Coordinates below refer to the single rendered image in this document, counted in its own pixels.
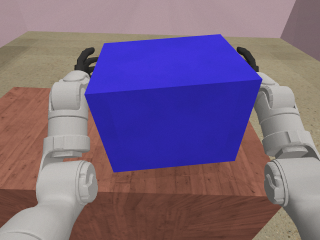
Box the robot left upper arm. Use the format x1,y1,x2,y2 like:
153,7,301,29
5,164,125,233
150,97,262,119
0,160,98,240

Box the robot right hand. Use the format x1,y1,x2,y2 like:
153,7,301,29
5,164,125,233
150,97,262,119
236,46,259,72

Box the left robot forearm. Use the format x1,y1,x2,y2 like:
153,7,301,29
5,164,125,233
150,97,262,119
36,70,90,201

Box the robot left hand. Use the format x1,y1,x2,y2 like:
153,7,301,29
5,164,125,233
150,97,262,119
74,47,99,78

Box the pedestal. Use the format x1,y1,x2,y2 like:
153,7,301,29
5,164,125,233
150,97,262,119
0,87,282,240

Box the robot right upper arm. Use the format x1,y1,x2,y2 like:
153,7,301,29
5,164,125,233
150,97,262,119
264,157,320,240

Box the right robot forearm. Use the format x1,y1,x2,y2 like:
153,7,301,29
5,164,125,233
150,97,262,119
253,72,320,161

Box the carton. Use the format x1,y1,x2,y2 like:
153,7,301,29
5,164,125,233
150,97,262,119
84,34,263,173

